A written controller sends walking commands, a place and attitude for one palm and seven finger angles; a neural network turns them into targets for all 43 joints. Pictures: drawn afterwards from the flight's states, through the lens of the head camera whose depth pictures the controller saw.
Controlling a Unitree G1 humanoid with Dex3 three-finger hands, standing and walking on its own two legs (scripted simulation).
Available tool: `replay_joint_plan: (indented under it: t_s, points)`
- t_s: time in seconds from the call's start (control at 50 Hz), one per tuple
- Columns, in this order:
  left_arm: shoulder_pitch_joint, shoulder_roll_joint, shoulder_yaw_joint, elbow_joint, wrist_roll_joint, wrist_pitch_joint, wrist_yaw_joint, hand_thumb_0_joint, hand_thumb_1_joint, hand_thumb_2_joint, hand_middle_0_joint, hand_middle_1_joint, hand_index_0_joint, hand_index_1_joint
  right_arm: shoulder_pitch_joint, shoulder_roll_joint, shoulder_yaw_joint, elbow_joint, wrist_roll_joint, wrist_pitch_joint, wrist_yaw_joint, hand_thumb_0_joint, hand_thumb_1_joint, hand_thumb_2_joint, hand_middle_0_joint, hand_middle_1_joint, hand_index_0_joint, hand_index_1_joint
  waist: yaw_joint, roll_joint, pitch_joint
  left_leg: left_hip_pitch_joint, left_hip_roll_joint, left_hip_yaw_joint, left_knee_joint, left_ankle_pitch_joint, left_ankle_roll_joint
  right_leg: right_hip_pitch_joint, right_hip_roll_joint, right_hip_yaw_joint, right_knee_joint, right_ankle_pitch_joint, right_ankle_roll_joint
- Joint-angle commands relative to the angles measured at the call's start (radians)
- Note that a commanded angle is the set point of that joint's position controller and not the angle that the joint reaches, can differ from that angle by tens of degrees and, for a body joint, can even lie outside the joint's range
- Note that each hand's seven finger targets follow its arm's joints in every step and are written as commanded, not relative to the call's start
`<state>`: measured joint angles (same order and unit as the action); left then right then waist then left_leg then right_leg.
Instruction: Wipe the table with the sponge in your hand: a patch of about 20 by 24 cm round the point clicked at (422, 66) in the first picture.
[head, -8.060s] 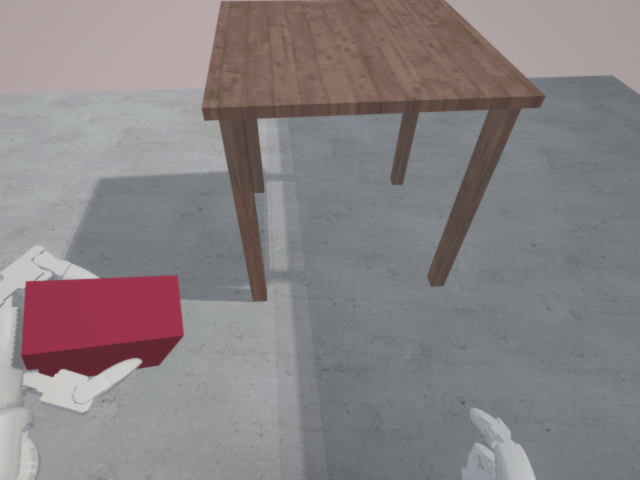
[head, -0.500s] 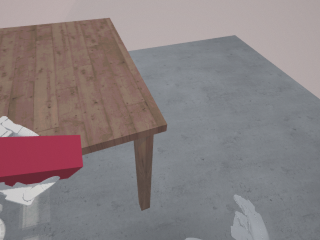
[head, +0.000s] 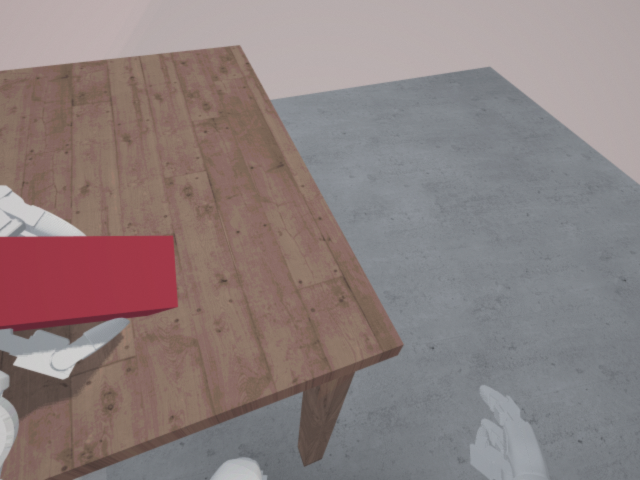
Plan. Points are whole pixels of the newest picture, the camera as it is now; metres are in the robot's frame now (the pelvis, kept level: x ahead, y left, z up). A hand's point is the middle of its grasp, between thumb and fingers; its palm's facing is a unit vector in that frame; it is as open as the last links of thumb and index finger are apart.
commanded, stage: come to a stop and stand still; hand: left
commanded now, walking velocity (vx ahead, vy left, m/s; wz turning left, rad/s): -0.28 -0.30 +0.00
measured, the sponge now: (111, 284) +0.24 +0.21 +0.18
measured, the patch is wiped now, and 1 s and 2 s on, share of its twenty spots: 0.00 0.00 0.00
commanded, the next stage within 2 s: look again from close up in 1.24 s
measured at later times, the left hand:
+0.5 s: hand (34, 244) +0.25 +0.28 +0.20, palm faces +0.44 -0.79 -0.43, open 10.1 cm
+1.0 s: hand (5, 239) +0.26 +0.32 +0.19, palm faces +0.38 -0.82 -0.43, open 10.1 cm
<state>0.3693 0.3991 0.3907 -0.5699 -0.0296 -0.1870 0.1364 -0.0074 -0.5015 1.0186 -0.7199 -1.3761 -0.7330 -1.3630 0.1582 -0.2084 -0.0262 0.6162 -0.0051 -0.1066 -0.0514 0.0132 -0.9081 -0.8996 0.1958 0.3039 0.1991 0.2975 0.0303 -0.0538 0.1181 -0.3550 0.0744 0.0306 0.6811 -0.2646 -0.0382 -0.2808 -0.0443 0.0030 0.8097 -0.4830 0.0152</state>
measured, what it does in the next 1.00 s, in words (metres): steps on the spot: right foot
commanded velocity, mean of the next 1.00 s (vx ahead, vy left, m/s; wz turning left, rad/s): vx -0.05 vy -0.04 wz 0.00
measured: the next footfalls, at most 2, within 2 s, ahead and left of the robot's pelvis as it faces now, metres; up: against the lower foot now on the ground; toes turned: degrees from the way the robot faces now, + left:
right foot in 0.10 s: +0.00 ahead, -0.08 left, +0.00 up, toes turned +3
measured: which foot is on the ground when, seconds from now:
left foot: down 0.00-1.00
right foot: up 0.00-0.08, down 0.10-1.00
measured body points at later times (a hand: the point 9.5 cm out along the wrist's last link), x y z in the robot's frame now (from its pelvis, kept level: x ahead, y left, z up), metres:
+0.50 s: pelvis +0.02 +0.01 +0.02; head +0.04 +0.01 +0.47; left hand +0.22 +0.32 +0.23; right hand +0.21 -0.23 -0.05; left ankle +0.06 +0.15 -0.71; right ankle +0.03 -0.08 -0.72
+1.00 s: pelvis +0.04 +0.06 +0.03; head +0.09 +0.08 +0.47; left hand +0.24 +0.36 +0.21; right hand +0.23 -0.16 -0.05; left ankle +0.06 +0.15 -0.71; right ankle +0.03 -0.08 -0.71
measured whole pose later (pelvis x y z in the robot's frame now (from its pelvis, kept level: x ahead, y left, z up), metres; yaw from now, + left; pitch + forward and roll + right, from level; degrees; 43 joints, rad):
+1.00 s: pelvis +0.04 +0.06 +0.03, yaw +1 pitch +1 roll -1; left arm 0.42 0.42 0.39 -0.53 -0.04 -0.17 0.12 -0.01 -0.50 1.02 -0.72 -1.37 -0.73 -1.36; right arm 0.17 -0.20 0.03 0.58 0.00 -0.14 -0.05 0.01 -0.90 -0.90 0.20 0.30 0.20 0.30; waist 0.03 -0.03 0.10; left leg -0.27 0.01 0.05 0.47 -0.21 0.03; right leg -0.17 -0.03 -0.03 0.39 -0.23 0.03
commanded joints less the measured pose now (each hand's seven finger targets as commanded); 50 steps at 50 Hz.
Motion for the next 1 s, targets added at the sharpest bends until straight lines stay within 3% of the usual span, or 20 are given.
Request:
replay_joint_plan:
  t_s: [0.0, 0.02, 0.06, 0.12, 0.16, 0.2, 0.3, 0.4, 0.42, 0.44, 0.46, 0.48, 0.52, 0.56, 0.64, 0.72, 0.74, 0.82, 0.92, 0.98]
  points:
    - [-0.083, 0.182, 0.150, -0.230, -0.013, -0.032, 0.020, 0.000, 0.100, 1.300, -1.200, -1.600, -1.200, -1.600, -0.063, -0.105, -0.029, -0.170, -0.007, -0.083, 0.009, 0.000, -0.900, -0.900, 0.200, 0.300, 0.200, 0.300, -0.028, 0.343, -0.222, 0.255, 0.222, -0.256, -0.308, 0.654, 0.149, -0.083, 0.051, -0.017, -0.044, 0.011, -0.006]
    - [-0.082, 0.194, 0.159, -0.275, -0.012, -0.039, 0.021, 0.000, 0.100, 1.300, -1.200, -1.600, -1.200, -1.600, -0.077, -0.092, -0.022, -0.177, -0.010, -0.090, 0.016, 0.000, -0.900, -0.900, 0.200, 0.300, 0.200, 0.300, -0.017, 0.389, -0.251, 0.279, 0.216, -0.196, -0.281, 0.709, 0.137, -0.054, 0.048, -0.022, -0.105, 0.051, -0.012]
    - [0.016, 0.156, 0.123, -0.319, -0.009, -0.041, 0.006, 0.000, 0.100, 1.300, -1.200, -1.600, -1.200, -1.600, -0.056, -0.098, -0.023, -0.192, -0.011, -0.108, 0.039, 0.000, -0.900, -0.900, 0.200, 0.300, 0.200, 0.300, -0.013, 0.363, -0.292, 0.263, 0.194, -0.133, -0.224, 0.680, 0.105, 0.036, 0.066, -0.037, -0.288, 0.181, -0.020]
    - [0.108, 0.146, 0.112, -0.321, -0.014, -0.019, -0.009, 0.000, 0.100, 1.300, -1.200, -1.600, -1.200, -1.600, -0.062, -0.091, -0.009, -0.213, -0.004, -0.102, 0.043, 0.000, -0.900, -0.900, 0.200, 0.300, 0.200, 0.300, -0.013, 0.226, -0.328, 0.130, 0.131, -0.059, -0.188, 0.465, 0.056, 0.215, 0.047, -0.016, -0.415, 0.536, -0.020]
    - [0.169, 0.144, 0.128, -0.273, -0.033, 0.004, -0.005, 0.000, 0.100, 1.300, -1.200, -1.600, -1.200, -1.600, -0.038, -0.084, -0.012, -0.210, 0.002, -0.093, 0.025, 0.000, -0.900, -0.900, 0.200, 0.300, 0.200, 0.300, -0.015, 0.041, -0.345, 0.133, 0.059, 0.004, -0.129, 0.356, 0.017, 0.197, 0.000, 0.032, -0.392, 0.699, -0.038]
    - [0.177, 0.156, 0.146, -0.236, -0.042, 0.022, 0.002, 0.000, 0.100, 1.300, -1.200, -1.600, -1.200, -1.600, -0.034, -0.081, -0.010, -0.196, 0.000, -0.070, 0.007, 0.000, -0.900, -0.900, 0.200, 0.300, 0.200, 0.300, -0.028, 0.006, -0.371, 0.155, 0.026, 0.014, -0.094, 0.321, 0.008, 0.167, -0.057, 0.083, -0.393, 0.823, -0.066]
    - [0.100, 0.155, 0.136, -0.156, -0.051, 0.042, 0.017, 0.000, 0.100, 1.300, -1.200, -1.600, -1.200, -1.600, -0.068, -0.085, -0.002, -0.180, 0.000, -0.039, -0.040, 0.000, -0.900, -0.900, 0.200, 0.300, 0.200, 0.300, -0.032, 0.048, -0.325, 0.204, 0.031, -0.005, -0.181, 0.286, 0.023, 0.105, -0.022, 0.053, -0.436, 0.635, -0.026]
    - [-0.030, 0.105, 0.035, -0.157, -0.034, 0.057, 0.033, 0.000, 0.100, 1.300, -1.200, -1.600, -1.200, -1.600, -0.085, -0.095, 0.002, -0.171, 0.009, -0.042, -0.051, 0.000, -0.900, -0.900, 0.200, 0.300, 0.200, 0.300, -0.034, 0.069, -0.235, 0.208, -0.008, 0.000, -0.250, 0.145, 0.032, 0.076, -0.006, 0.051, -0.542, 0.415, -0.016]
    - [-0.906, 0.900, 0.287, -0.397, -0.026, -0.138, 0.041, 0.000, 0.100, 1.300, -1.200, -1.600, -1.200, -1.600, 0.043, -0.138, 0.164, -0.318, 0.075, -0.004, -0.139, 0.000, -0.900, -0.900, 0.200, 0.300, 0.200, 0.300, -0.067, 0.227, -0.030, 0.108, -0.057, -0.030, -0.314, 0.046, 0.076, 0.144, 0.042, 0.013, -0.553, 0.325, 0.033]
    - [-0.534, 0.384, 0.265, -0.009, -0.032, -0.080, 0.002, 0.000, 0.100, 1.300, -1.200, -1.600, -1.200, -1.600, -0.017, -0.037, 0.025, -0.242, 0.088, -0.070, -0.090, 0.000, -0.900, -0.900, 0.200, 0.300, 0.200, 0.300, 0.006, 0.094, -0.123, 0.167, 0.030, -0.029, -0.218, 0.059, 0.066, -0.104, -0.009, 0.021, -0.488, 0.074, -0.007]
    - [-0.361, 0.330, 0.172, 0.040, -0.028, -0.056, 0.001, 0.000, 0.100, 1.300, -1.200, -1.600, -1.200, -1.600, -0.045, -0.100, 0.026, -0.199, 0.043, -0.096, -0.049, 0.000, -0.900, -0.900, 0.200, 0.300, 0.200, 0.300, 0.002, 0.084, -0.112, 0.155, -0.017, -0.029, -0.245, 0.002, 0.062, -0.069, 0.018, 0.050, -0.531, 0.097, -0.032]
    - [-0.299, 0.324, 0.158, 0.063, -0.029, -0.056, 0.005, 0.000, 0.100, 1.300, -1.200, -1.600, -1.200, -1.600, -0.032, -0.160, 0.003, -0.210, 0.027, -0.103, -0.038, 0.000, -0.900, -0.900, 0.200, 0.300, 0.200, 0.300, 0.027, 0.124, -0.132, 0.201, -0.028, -0.021, -0.202, 0.031, 0.057, -0.082, -0.013, 0.094, -0.531, 0.168, -0.066]
    - [-0.138, 0.214, 0.073, 0.065, -0.040, -0.069, -0.016, 0.000, 0.100, 1.300, -1.200, -1.600, -1.200, -1.600, -0.010, -0.138, 0.004, -0.202, 0.031, -0.119, -0.018, 0.000, -0.900, -0.900, 0.200, 0.300, 0.200, 0.300, 0.022, 0.185, -0.230, 0.196, -0.034, -0.024, -0.190, 0.041, 0.055, -0.031, -0.044, 0.124, -0.505, 0.200, -0.075]
    - [0.005, 0.141, 0.025, -0.046, -0.039, -0.077, -0.027, 0.000, 0.100, 1.300, -1.200, -1.600, -1.200, -1.600, 0.007, -0.143, 0.000, -0.220, 0.025, -0.122, 0.001, 0.000, -0.900, -0.900, 0.200, 0.300, 0.200, 0.300, 0.019, 0.134, -0.252, 0.188, -0.028, -0.020, -0.195, 0.075, 0.057, 0.005, -0.045, 0.102, -0.490, 0.251, -0.065]
    - [0.084, 0.151, 0.058, -0.082, -0.025, -0.066, -0.019, 0.000, 0.100, 1.300, -1.200, -1.600, -1.200, -1.600, -0.034, -0.151, -0.009, -0.213, 0.016, -0.108, -0.005, 0.000, -0.900, -0.900, 0.200, 0.300, 0.200, 0.300, 0.007, 0.046, -0.211, 0.178, -0.002, -0.037, -0.246, 0.070, 0.057, -0.017, -0.022, 0.062, -0.493, 0.246, -0.046]
    - [-0.010, 0.272, 0.177, -0.080, -0.014, -0.068, -0.001, 0.000, 0.100, 1.300, -1.200, -1.600, -1.200, -1.600, -0.066, -0.157, -0.008, -0.196, 0.008, -0.089, -0.032, 0.000, -0.900, -0.900, 0.200, 0.300, 0.200, 0.300, 0.000, 0.042, -0.191, 0.179, 0.005, -0.066, -0.290, 0.098, 0.054, 0.005, -0.002, 0.051, -0.478, 0.284, -0.038]
    - [-0.021, 0.210, 0.134, -0.104, -0.021, -0.070, -0.004, 0.000, 0.100, 1.300, -1.200, -1.600, -1.200, -1.600, -0.046, -0.148, -0.010, -0.197, 0.006, -0.084, -0.035, 0.000, -0.900, -0.900, 0.200, 0.300, 0.200, 0.300, -0.009, 0.060, -0.201, 0.166, 0.010, -0.067, -0.300, 0.119, 0.059, 0.051, -0.003, 0.031, -0.462, 0.323, -0.038]
    - [-0.032, 0.247, 0.147, -0.153, -0.022, -0.051, 0.006, 0.000, 0.100, 1.300, -1.200, -1.600, -1.200, -1.600, -0.052, -0.140, -0.005, -0.194, 0.014, -0.090, -0.035, 0.000, -0.900, -0.900, 0.200, 0.300, 0.200, 0.300, 0.005, 0.185, -0.273, 0.221, 0.018, -0.073, -0.296, 0.288, 0.054, 0.134, -0.011, 0.014, -0.416, 0.435, -0.033]
    - [0.048, 0.161, 0.100, -0.152, -0.011, -0.048, 0.002, 0.000, 0.100, 1.300, -1.200, -1.600, -1.200, -1.600, -0.052, -0.130, -0.009, -0.182, 0.014, -0.094, -0.016, 0.000, -0.900, -0.900, 0.200, 0.300, 0.200, 0.300, 0.005, 0.170, -0.297, 0.265, 0.030, -0.077, -0.274, 0.433, 0.046, 0.149, -0.009, -0.008, -0.417, 0.493, -0.031]
    - [0.044, 0.130, 0.068, -0.180, -0.012, -0.056, -0.009, 0.000, 0.100, 1.300, -1.200, -1.600, -1.200, -1.600, -0.040, -0.137, -0.013, -0.185, 0.009, -0.083, -0.007, 0.000, -0.900, -0.900, 0.200, 0.300, 0.200, 0.300, -0.012, 0.130, -0.263, 0.239, 0.042, -0.084, -0.286, 0.387, 0.049, 0.143, -0.012, -0.017, -0.434, 0.464, -0.026]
